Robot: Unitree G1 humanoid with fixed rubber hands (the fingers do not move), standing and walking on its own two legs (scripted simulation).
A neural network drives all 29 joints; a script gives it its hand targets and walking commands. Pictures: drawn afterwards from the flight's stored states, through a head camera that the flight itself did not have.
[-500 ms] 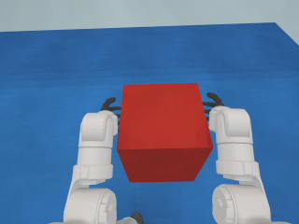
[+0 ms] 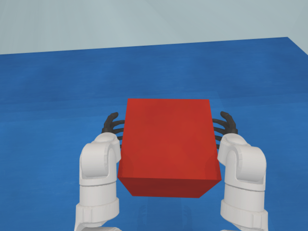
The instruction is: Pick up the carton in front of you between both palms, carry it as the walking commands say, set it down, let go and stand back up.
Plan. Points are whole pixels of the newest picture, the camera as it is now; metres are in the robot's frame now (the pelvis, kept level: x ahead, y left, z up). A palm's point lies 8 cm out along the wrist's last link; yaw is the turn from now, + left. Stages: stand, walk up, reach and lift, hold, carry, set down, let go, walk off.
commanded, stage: carry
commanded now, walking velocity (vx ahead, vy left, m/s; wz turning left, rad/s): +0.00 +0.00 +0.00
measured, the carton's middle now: (166, 152) +0.32 -0.01 +0.00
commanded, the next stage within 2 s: hold in 1.50 s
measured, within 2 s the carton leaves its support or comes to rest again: neither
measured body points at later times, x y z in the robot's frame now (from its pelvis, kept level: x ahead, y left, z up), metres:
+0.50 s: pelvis +0.05 +0.02 -0.01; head +0.04 +0.02 +0.44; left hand +0.35 +0.17 +0.07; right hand +0.36 -0.12 +0.07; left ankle -0.04 +0.11 -0.74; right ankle +0.07 -0.09 -0.74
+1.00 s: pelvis +0.01 +0.03 +0.00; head -0.03 +0.02 +0.44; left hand +0.30 +0.17 +0.03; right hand +0.31 -0.12 +0.04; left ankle -0.04 +0.11 -0.74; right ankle +0.07 -0.09 -0.74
